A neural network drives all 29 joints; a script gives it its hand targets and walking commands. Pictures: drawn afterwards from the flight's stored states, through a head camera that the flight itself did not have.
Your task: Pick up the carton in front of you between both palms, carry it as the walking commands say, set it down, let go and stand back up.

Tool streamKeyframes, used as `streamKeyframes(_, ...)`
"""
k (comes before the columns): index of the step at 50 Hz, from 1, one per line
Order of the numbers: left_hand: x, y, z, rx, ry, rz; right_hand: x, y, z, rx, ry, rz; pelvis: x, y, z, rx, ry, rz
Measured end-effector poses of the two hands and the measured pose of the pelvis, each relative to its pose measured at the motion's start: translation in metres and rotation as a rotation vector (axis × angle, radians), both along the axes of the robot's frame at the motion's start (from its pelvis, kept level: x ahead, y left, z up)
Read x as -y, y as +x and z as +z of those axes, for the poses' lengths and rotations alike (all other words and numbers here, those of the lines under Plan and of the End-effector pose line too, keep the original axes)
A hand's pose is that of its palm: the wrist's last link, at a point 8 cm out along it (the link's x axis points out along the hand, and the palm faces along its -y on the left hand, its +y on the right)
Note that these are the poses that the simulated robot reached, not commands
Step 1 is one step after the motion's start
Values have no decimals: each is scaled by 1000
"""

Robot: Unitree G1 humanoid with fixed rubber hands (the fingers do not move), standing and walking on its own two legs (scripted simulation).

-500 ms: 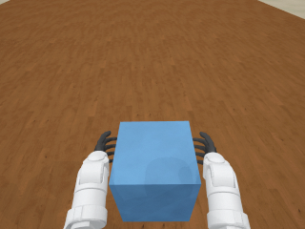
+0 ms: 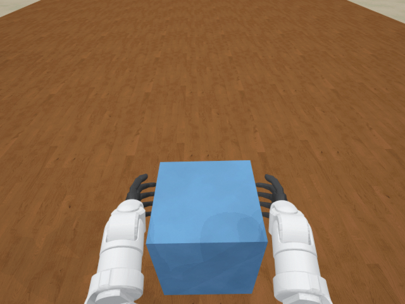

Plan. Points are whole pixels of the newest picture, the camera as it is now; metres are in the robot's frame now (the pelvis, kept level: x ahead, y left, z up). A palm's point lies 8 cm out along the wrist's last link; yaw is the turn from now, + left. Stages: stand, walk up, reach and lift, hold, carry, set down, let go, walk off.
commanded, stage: hold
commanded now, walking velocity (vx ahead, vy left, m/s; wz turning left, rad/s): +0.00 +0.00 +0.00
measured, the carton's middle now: (206, 228) +0.31 +0.00 -0.04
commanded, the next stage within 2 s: set down in 0.06 s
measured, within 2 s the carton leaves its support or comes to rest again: neither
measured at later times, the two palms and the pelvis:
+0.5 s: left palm (142, 210) +0.35 +0.16 -0.03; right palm (262, 208) +0.36 -0.14 -0.03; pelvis +0.00 +0.01 -0.01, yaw -2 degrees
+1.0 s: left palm (150, 236) +0.38 +0.17 -0.21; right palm (247, 229) +0.41 -0.13 -0.21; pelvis -0.05 +0.01 -0.14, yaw +0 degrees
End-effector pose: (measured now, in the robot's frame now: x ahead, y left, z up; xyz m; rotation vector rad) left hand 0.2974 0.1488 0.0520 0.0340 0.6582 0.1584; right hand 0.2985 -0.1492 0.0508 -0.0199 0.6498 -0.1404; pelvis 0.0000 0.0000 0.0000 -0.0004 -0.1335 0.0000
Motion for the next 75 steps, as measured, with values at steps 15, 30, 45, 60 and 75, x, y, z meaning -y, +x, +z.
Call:
streamKeyframes(15, -2, 29, -10, -25, -5, 19, -3, 29, -12, -26, 17, -8, 1, 20, 1, -42, -2, -5)
streamKeyframes(30, -10, 48, -140, -59, 24, 37, -12, 57, -144, -52, -9, 29, -12, -13, -31, -395, 14, -28)
streamKeyframes(45, -16, 74, -241, 43, -45, 109, -18, 95, -240, 48, 26, 39, -10, -47, -119, -733, 26, -5)
streamKeyframes(60, -21, 97, -327, -28, -15, 122, -24, 123, -332, -23, 33, 62, 4, -50, -192, -904, 39, 0)
streamKeyframes(75, -31, 112, -426, -21, -20, 138, -33, 140, -436, -19, 36, 83, 7, -65, -270, -972, 49, 10)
